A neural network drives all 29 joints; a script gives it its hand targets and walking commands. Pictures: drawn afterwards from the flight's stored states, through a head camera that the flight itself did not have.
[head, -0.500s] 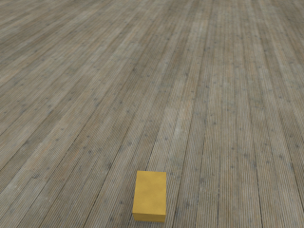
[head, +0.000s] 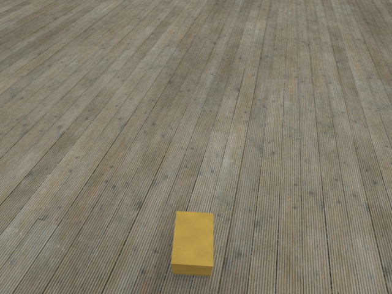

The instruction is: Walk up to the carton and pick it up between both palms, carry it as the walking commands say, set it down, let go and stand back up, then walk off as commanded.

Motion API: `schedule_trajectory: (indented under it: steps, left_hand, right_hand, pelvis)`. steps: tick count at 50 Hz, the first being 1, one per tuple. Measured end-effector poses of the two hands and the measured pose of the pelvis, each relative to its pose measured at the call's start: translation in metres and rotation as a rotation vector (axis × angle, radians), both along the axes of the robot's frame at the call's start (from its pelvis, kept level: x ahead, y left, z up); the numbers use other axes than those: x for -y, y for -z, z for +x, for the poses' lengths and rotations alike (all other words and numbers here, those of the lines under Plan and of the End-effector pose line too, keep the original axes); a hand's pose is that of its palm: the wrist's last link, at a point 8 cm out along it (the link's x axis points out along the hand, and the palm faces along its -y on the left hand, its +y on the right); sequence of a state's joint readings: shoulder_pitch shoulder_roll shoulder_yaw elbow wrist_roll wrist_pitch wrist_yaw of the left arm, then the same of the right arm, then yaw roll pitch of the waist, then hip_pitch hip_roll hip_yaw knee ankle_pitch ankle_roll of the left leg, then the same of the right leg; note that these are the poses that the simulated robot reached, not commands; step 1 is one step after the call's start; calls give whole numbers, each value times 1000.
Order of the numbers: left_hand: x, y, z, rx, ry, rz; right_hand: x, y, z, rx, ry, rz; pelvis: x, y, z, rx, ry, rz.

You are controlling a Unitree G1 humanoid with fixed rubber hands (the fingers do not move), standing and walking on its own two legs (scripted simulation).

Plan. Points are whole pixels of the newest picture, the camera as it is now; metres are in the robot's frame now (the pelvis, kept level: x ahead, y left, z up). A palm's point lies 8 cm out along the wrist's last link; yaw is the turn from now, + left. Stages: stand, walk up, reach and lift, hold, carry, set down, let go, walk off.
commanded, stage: walk up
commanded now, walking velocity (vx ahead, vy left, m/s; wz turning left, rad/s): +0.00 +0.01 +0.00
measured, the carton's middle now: (193, 243) +0.45 +0.01 -0.68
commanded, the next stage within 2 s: stand in 0.34 s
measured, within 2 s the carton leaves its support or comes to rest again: neither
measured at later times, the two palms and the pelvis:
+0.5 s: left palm out of the picture +0.00 +0.23 -0.15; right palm out of the picture +0.02 -0.23 -0.13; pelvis -0.02 +0.00 +0.00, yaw +0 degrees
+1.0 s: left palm out of the picture +0.14 +0.23 -0.12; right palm out of the picture +0.14 -0.21 -0.12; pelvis -0.01 +0.01 -0.01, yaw +0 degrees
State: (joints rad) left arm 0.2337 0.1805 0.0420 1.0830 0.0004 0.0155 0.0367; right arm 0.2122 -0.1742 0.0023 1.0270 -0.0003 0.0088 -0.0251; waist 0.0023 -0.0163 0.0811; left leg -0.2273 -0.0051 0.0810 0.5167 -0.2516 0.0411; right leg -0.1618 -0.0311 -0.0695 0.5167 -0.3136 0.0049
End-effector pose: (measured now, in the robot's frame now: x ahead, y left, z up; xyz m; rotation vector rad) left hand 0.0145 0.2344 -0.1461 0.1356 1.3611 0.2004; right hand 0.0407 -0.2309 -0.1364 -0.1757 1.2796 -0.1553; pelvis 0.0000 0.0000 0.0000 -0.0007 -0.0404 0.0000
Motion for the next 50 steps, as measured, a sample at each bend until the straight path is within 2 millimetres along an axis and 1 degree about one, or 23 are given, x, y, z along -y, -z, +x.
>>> schedule_trajectory:
  steps: [7,15,24,34,35,36,38,40,41,42,44,47,50]
  left_hand:
    - [-6,-6,-9,-6,-2,22]
    - [-3,-3,-17,-4,-3,12]
    - [0,2,-19,2,-2,-11]
    - [-1,0,-18,5,1,-3]
    - [-1,-1,-9,28,22,-2]
    - [-1,-2,8,71,44,1]
    - [0,-9,52,163,84,4]
    - [1,-18,93,230,108,-4]
    - [3,-24,109,249,115,-8]
    - [4,-29,121,257,120,-11]
    - [4,-33,132,243,120,-15]
    - [2,-28,132,184,108,-22]
    - [2,-24,130,165,106,-32]
  right_hand:
    - [-6,5,-8,-1,0,24]
    - [-4,2,-15,8,0,13]
    - [0,-2,-20,5,3,-9]
    - [-2,0,-20,5,3,0]
    - [-2,-1,-13,22,-1,-1]
    - [-2,-2,-1,47,-11,-2]
    - [-3,-3,29,82,-29,-2]
    - [-5,-9,60,112,-44,-4]
    - [-7,-14,73,123,-50,-5]
    - [-8,-19,82,125,-53,-5]
    - [-11,-22,91,98,-51,-1]
    - [-13,-21,92,51,-48,11]
    - [-17,-19,97,64,-59,24]
  pelvis:
    - [-1,-1,-7,6,0,-2]
    - [-1,-1,-14,16,0,-1]
    - [-2,-1,-17,20,0,-3]
    - [-2,-1,-17,20,0,-3]
    - [-2,1,-18,14,0,-4]
    - [-3,3,-20,6,1,-7]
    - [-4,8,-25,-3,1,-10]
    - [-5,11,-27,-9,2,-13]
    - [-5,12,-27,-9,2,-14]
    - [-6,12,-26,-10,2,-15]
    - [-7,12,-23,-14,2,-16]
    - [-9,12,-17,-26,2,-18]
    - [-11,13,-11,-53,2,-21]
